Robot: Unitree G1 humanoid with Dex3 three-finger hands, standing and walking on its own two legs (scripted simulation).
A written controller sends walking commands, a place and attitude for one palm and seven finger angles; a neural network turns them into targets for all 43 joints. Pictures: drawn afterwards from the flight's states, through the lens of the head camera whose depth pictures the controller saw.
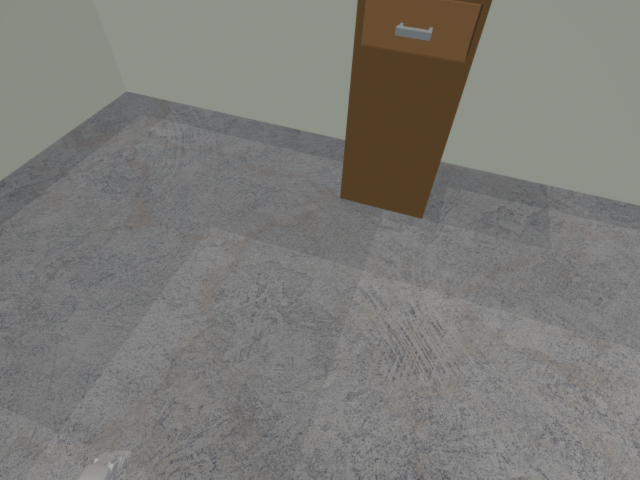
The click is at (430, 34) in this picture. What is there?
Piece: drawer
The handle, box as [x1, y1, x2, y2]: [395, 23, 432, 40]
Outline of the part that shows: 396,27 396,35 429,40 432,29 432,27 430,27 428,30 406,27 402,25 403,23 400,23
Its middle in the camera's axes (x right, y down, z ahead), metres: +0.29 -0.64 +1.18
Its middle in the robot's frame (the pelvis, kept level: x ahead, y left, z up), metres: +1.33 -0.22 +0.02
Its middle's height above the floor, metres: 0.79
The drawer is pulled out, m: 0.00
